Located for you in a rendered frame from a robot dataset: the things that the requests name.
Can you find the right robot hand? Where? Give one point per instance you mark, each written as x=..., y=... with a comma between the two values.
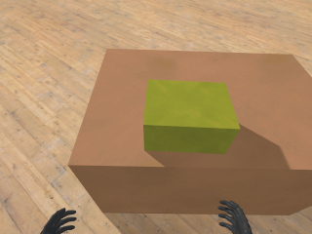
x=240, y=224

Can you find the carton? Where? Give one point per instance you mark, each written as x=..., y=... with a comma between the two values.
x=188, y=116

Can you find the left robot hand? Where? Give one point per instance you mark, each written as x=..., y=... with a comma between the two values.
x=53, y=226

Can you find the pedestal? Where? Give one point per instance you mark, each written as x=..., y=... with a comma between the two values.
x=267, y=169

